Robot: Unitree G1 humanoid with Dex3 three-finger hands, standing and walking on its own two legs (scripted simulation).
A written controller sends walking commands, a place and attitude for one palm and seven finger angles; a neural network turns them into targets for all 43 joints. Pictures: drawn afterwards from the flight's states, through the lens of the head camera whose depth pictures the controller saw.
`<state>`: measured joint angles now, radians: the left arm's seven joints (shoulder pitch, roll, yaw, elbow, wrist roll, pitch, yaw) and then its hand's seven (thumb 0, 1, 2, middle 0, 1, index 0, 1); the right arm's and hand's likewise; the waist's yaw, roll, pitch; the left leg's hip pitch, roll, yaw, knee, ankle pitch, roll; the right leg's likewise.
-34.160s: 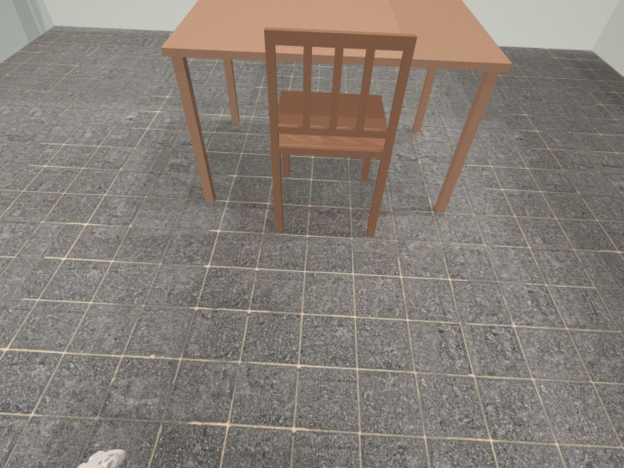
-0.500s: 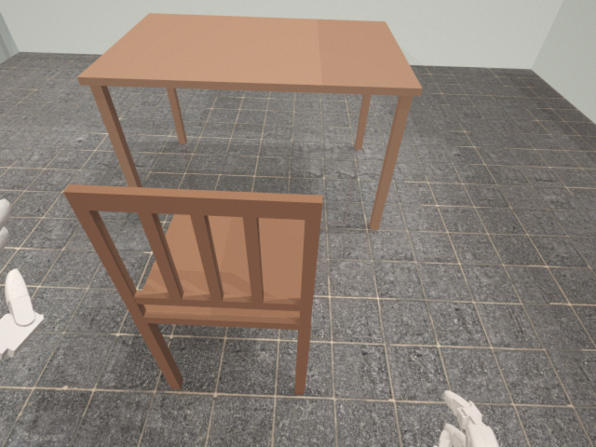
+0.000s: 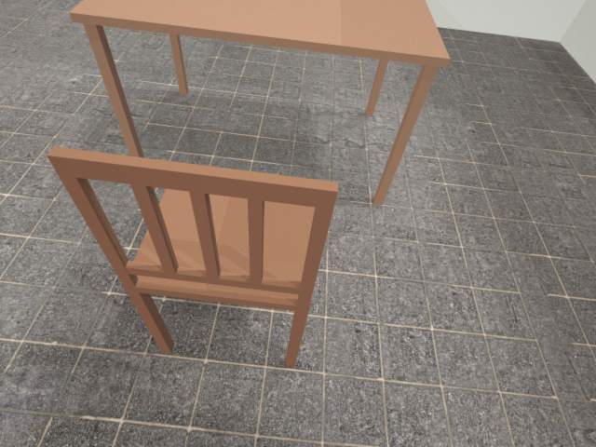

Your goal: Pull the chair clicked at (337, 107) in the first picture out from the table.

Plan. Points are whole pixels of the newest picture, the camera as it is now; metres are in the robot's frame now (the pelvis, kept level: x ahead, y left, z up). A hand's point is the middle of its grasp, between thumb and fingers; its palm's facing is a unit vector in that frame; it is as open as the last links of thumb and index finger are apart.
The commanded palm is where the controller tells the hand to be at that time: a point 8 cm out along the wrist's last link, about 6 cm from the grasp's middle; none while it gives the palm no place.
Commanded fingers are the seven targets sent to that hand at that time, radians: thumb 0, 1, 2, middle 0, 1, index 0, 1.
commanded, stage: let the arm hang, fingers relaxed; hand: left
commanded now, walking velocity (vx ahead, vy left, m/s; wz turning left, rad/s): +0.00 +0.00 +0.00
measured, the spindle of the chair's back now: (207, 237) +0.48 +0.20 -0.10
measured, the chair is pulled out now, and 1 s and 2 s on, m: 0.61 0.61 0.61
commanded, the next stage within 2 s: look to check the result in 0.68 s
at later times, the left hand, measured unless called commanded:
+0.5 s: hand out of the picture +0.02 +0.14 -0.17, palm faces +0.00 -0.98 -0.19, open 7.3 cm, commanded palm none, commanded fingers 0.00 0.90 0.90 -0.20 -0.30 -0.20 -0.30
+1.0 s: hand out of the picture +0.02 +0.14 -0.17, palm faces +0.01 -0.99 -0.17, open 7.4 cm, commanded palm none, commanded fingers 0.00 0.90 0.90 -0.20 -0.30 -0.20 -0.30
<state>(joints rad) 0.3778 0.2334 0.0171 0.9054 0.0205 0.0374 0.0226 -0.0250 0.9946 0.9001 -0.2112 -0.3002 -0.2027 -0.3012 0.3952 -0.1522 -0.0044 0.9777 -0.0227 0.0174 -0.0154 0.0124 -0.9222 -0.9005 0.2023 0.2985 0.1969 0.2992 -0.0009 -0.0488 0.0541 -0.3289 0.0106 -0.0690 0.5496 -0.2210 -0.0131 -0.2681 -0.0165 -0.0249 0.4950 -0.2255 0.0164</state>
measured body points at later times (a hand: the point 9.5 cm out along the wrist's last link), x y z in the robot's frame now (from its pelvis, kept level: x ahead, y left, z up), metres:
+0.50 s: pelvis +0.01 -0.02 +0.00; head +0.02 -0.03 +0.45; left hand +0.03 +0.20 -0.15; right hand +0.00 -0.24 -0.16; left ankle +0.04 +0.13 -0.73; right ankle +0.02 -0.14 -0.73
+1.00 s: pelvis +0.01 -0.03 +0.00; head +0.02 -0.02 +0.45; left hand +0.02 +0.19 -0.16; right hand -0.02 -0.23 -0.16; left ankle +0.04 +0.13 -0.73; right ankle +0.02 -0.14 -0.73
